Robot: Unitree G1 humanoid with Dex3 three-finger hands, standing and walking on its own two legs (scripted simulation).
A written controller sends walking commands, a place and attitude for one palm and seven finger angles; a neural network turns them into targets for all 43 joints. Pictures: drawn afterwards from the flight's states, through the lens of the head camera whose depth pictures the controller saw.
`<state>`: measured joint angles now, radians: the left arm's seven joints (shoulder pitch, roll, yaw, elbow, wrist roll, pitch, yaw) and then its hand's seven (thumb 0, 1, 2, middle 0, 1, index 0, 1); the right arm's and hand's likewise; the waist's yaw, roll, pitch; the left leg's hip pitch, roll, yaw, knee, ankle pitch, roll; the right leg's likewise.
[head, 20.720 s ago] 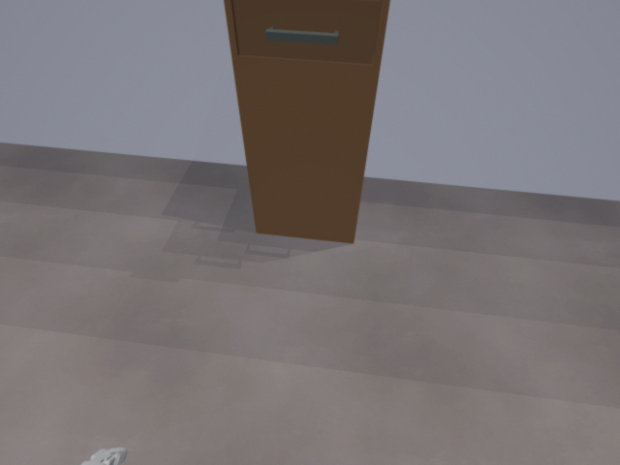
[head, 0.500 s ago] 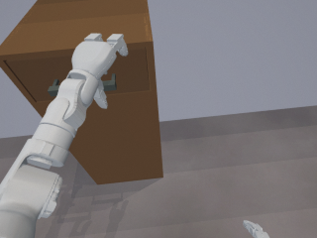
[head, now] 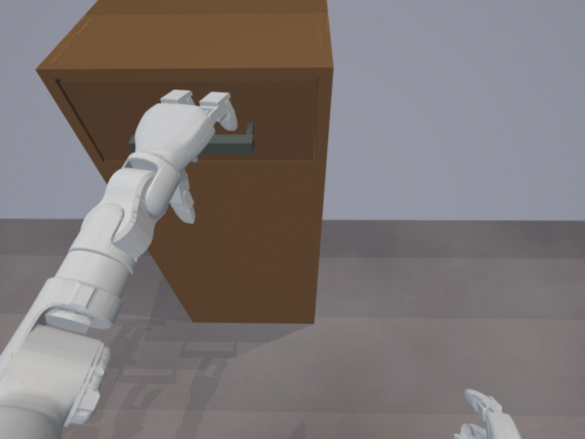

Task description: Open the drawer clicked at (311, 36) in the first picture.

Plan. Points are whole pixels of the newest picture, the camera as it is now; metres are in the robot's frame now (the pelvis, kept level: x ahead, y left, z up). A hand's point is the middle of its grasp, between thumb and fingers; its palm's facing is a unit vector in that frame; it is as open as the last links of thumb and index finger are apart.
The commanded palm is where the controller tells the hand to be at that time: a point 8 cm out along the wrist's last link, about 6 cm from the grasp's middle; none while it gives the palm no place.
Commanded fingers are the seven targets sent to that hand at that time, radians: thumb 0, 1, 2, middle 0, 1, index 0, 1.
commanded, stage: lower the fingers behind the handle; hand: left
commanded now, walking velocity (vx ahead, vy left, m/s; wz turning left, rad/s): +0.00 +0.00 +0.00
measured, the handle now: (195, 136) +0.54 +0.19 +0.11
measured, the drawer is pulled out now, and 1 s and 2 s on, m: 0.00 0.00 0.00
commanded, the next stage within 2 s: lift the fingers back up to retry in 1.12 s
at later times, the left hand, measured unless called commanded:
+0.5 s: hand (132, 169) +0.45 +0.26 +0.12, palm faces -0.03 -0.02 -1.00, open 14.1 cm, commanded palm +0.44 +0.23 +0.16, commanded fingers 0.00 -0.50 0.30 -0.30 -1.20 -0.30 -1.20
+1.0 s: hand (140, 166) +0.45 +0.25 +0.12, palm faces +0.00 +0.02 -1.00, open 13.8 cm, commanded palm +0.44 +0.22 +0.14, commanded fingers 0.00 -0.50 0.30 -0.30 -1.20 -0.30 -1.20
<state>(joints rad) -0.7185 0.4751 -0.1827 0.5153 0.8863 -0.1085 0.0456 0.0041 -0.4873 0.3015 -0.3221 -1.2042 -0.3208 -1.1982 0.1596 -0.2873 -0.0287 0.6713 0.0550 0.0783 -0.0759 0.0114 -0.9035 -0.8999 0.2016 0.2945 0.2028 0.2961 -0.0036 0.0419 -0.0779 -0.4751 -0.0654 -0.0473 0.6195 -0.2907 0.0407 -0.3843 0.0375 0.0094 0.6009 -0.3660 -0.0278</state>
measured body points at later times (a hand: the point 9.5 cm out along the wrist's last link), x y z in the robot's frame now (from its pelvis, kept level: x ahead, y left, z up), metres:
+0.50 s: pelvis -0.01 +0.01 -0.01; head +0.04 +0.01 +0.44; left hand +0.44 +0.26 +0.17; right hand +0.04 -0.27 -0.13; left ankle +0.01 +0.09 -0.73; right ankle -0.04 -0.11 -0.73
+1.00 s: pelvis -0.03 +0.02 -0.02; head +0.01 +0.02 +0.43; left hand +0.45 +0.24 +0.17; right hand +0.02 -0.24 -0.14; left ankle +0.01 +0.09 -0.73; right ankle -0.04 -0.11 -0.73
